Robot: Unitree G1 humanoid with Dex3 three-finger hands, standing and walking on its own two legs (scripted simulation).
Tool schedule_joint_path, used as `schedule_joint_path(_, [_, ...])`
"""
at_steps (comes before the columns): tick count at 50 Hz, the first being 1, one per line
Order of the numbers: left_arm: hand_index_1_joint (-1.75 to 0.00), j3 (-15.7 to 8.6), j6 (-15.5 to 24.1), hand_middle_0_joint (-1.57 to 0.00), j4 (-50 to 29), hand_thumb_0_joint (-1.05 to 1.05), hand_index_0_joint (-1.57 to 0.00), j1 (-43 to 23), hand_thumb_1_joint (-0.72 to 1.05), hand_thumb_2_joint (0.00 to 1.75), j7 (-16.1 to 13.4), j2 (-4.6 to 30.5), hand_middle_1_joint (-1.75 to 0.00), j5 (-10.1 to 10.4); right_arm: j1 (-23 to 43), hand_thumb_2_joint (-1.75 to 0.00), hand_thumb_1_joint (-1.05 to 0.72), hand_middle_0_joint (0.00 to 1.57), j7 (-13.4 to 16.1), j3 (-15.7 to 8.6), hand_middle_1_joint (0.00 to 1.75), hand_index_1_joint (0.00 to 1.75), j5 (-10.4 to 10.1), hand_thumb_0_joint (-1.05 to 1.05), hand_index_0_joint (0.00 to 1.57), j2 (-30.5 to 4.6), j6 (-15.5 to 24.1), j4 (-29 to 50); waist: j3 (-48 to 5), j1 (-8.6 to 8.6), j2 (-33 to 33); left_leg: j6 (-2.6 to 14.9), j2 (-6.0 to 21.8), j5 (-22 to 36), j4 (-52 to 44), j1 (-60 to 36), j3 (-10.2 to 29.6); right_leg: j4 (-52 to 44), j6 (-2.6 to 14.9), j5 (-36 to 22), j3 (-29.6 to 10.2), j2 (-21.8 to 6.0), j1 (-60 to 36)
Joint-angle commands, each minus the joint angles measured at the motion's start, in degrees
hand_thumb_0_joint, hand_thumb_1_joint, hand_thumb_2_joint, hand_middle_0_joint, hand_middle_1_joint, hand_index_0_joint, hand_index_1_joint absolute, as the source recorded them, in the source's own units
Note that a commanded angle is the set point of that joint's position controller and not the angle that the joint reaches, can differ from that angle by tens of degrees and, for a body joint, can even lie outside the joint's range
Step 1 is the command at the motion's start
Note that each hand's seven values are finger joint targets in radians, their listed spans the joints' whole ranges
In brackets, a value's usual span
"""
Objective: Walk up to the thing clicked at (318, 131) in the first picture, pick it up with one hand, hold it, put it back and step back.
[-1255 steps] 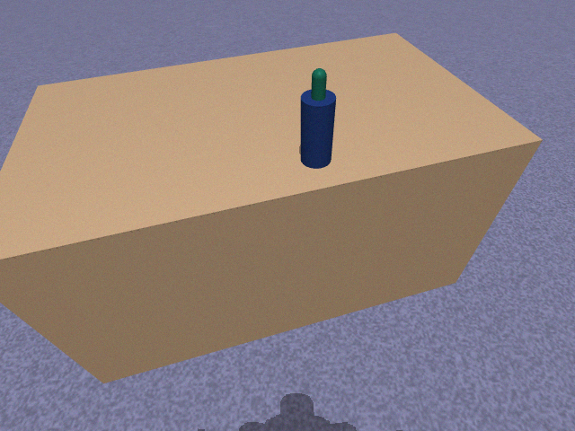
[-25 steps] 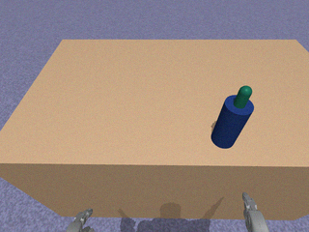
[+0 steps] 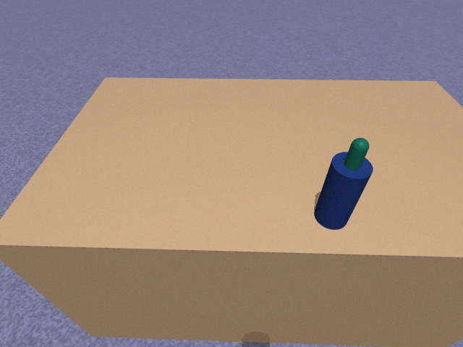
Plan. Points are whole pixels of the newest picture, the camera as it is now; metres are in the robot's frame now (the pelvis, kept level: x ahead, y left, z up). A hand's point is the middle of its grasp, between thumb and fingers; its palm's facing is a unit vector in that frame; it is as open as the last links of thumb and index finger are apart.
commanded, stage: home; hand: right
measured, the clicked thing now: (344, 183) +0.44 -0.21 +0.04
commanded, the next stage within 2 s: stand in 1.48 s
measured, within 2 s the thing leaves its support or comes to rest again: neither
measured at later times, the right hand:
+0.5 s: hand out of the picture +0.04 -0.25 -0.15, palm faces -0.06 +0.94 -0.35, open 17.6 cm
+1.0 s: hand out of the picture +0.07 -0.25 -0.15, palm faces -0.06 +0.93 -0.36, open 17.6 cm
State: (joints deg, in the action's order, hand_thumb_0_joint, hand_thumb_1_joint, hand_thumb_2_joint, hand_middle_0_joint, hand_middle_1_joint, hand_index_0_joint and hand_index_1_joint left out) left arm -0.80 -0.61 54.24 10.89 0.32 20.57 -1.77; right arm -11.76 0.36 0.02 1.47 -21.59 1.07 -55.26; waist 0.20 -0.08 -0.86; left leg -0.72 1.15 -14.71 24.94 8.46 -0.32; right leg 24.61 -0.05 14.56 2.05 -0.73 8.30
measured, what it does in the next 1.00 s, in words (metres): stands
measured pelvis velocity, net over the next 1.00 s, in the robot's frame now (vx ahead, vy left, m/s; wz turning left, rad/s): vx -0.01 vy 0.00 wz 0.01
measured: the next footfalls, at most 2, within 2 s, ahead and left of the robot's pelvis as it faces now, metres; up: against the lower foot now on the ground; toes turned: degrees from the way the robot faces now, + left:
none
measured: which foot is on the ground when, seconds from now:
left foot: down 0.00-1.00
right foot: down 0.00-1.00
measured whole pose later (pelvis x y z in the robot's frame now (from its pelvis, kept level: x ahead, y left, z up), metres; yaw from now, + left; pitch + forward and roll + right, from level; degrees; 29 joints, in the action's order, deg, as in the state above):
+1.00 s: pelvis -0.01 +0.00 +0.01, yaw +0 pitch -2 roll +0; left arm 0.5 0.1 64.8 7.6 0.3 19.8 -0.8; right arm -7.6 0.0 1.4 0.6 -20.3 0.5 -64.4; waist 1.7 -0.3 -0.4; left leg -0.4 0.7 -10.9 18.8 5.8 0.0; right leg 17.3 -0.5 10.3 2.4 -1.0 5.0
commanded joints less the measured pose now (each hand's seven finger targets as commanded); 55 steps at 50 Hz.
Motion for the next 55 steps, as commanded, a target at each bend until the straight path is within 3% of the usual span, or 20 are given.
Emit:
schedule_joint_path(1, [-0.30,-1.92,2.23,-0.20,-1.74,0.00,-0.20,-4.01,0.90,0.90,-0.42,10.55,-0.30,0.21,4.54,-0.03,0.60,0.05,0.49,-1.92,0.04,0.04,-0.11,0.00,0.05,-10.58,1.67,1.59,-2.04,0.17,0.20,2.43,5.13,10.59,-5.13,-0.09,4.80,-6.72,1.65,-7.98,-6.26,-5.91,-1.74])
schedule_joint_path(10, [-0.30,-1.29,1.81,-0.20,3.78,0.00,-0.20,-3.95,0.90,0.90,-0.35,12.09,-0.30,0.59,4.08,-0.04,0.58,0.05,0.45,-1.10,0.05,0.05,-0.24,0.00,0.05,-11.76,1.08,-3.49,1.47,0.14,1.29,2.32,5.38,3.71,-8.91,0.85,5.74,-9.47,1.56,-2.25,-6.53,-5.55,-0.33])
schedule_joint_path(17, [-0.30,-1.07,2.14,-0.20,5.83,0.00,-0.20,-3.16,0.90,0.90,-0.48,11.61,-0.30,0.76,4.05,-0.03,0.58,0.05,0.49,-0.95,0.05,0.05,-0.41,0.00,0.05,-11.53,1.20,-4.83,0.07,-0.28,0.41,2.29,5.77,9.14,-8.37,-0.83,5.92,-9.42,1.28,-7.53,-6.23,-5.95,-2.13])
schedule_joint_path(20, [-0.30,-1.09,2.12,-0.20,6.43,0.00,-0.20,-3.50,0.90,0.90,-0.71,11.64,-0.30,0.70,4.27,-0.04,0.57,0.05,0.56,-0.88,0.05,0.05,-0.49,0.00,0.05,-10.96,0.92,-5.05,0.78,-0.02,-0.56,2.24,5.66,8.17,-8.62,-1.11,5.90,-10.12,1.15,-6.70,-6.37,-6.02,-1.06])
schedule_joint_path(26, [-0.30,-1.26,1.94,-0.20,7.07,0.00,-0.20,-3.92,0.90,0.90,-0.75,11.71,-0.30,0.65,4.63,-0.04,0.58,0.05,0.39,-1.08,0.05,0.05,-0.46,0.00,0.05,-11.08,0.44,-5.50,2.74,0.06,0.07,2.38,5.23,2.85,-9.31,0.97,5.82,-11.81,0.93,0.04,-6.56,-5.84,0.12])
schedule_joint_path(29, [-0.30,-1.36,1.90,-0.20,7.22,0.00,-0.20,-4.11,0.90,0.90,-0.62,11.86,-0.30,0.69,4.11,-0.03,0.59,0.05,0.29,-1.07,0.05,0.05,-0.52,0.00,0.05,-10.79,0.40,-5.61,2.82,0.24,-0.30,2.30,5.17,2.83,-9.21,0.49,5.92,-12.30,1.05,1.04,-7.07,-6.11,0.90])
schedule_joint_path(30, [-0.30,-1.29,1.94,-0.20,7.08,0.00,-0.20,-4.04,0.90,0.90,-0.66,11.59,-0.30,0.69,4.24,-0.03,0.59,0.05,0.26,-1.16,0.04,0.04,-0.49,0.00,0.05,-11.01,0.42,-5.55,2.27,0.20,0.31,2.36,5.26,3.36,-9.22,0.82,6.02,-12.10,0.95,0.49,-6.55,-5.93,0.37])
schedule_joint_path(34, [-0.30,-1.23,2.29,-0.20,7.09,0.00,-0.20,-4.05,0.90,0.90,-0.77,11.41,-0.30,0.83,5.29,-0.04,0.58,0.05,0.46,-1.10,0.05,0.05,-0.66,0.00,0.05,-11.17,0.97,-5.32,-1.48,0.07,1.84,2.24,6.19,12.32,-8.21,-1.59,6.12,-9.65,0.93,-10.68,-6.02,-6.41,-3.19])
schedule_joint_path(37, [-0.30,-1.02,2.11,-0.20,7.48,0.00,-0.20,-4.12,0.90,0.90,-0.74,11.20,-0.30,0.92,5.55,-0.03,0.59,0.05,0.53,-0.91,0.04,0.04,-0.72,0.00,0.05,-11.10,0.77,-5.70,-0.04,0.00,1.81,2.31,5.91,8.72,-9.06,-1.07,5.86,-10.38,0.69,-7.50,-5.98,-6.24,-1.85])
schedule_joint_path(43, [-0.30,-1.02,2.11,-0.20,7.61,0.00,-0.20,-4.51,0.90,0.90,-0.87,11.40,-0.30,0.96,5.71,-0.03,0.59,0.05,0.65,-0.95,0.05,0.05,-0.81,0.00,0.05,-11.36,0.80,-6.04,-1.61,-0.06,1.06,2.34,6.46,14.37,-8.38,-2.16,5.94,-9.35,0.67,-12.58,-5.49,-6.74,-4.15])
schedule_joint_path(45, [-0.30,-0.90,2.05,-0.20,7.83,0.00,-0.20,-4.37,0.90,0.90,-0.88,11.03,-0.30,1.02,5.67,-0.03,0.59,0.05,0.63,-0.92,0.04,0.04,-0.75,0.00,0.05,-11.31,0.65,-6.19,-0.28,-0.10,1.06,2.18,6.10,12.34,-8.95,-1.35,5.81,-10.01,0.49,-10.68,-5.43,-6.57,-3.10])
schedule_joint_path(49, [-0.30,-1.10,2.04,-0.20,7.67,0.00,-0.20,-4.79,0.90,0.90,-0.93,11.43,-0.30,1.05,5.71,-0.03,0.59,0.05,0.74,-1.18,0.04,0.04,-0.74,0.00,0.05,-11.48,0.89,-6.25,-1.92,-0.04,0.72,2.07,6.52,16.47,-8.50,-3.05,5.83,-9.12,0.91,-14.02,-5.29,-6.88,-4.37])
schedule_joint_path(55, [-0.30,-1.21,1.82,-0.20,7.73,0.00,-0.20,-5.14,0.90,0.90,-0.96,11.34,-0.30,1.05,6.34,-0.03,0.60,0.05,0.85,-1.29,0.04,0.04,-0.77,0.00,0.05,-11.21,0.93,-6.28,-0.89,-0.20,1.05,1.99,6.37,15.88,-9.30,-2.20,5.80,-9.22,0.71,-12.74,-4.90,-6.76,-4.41])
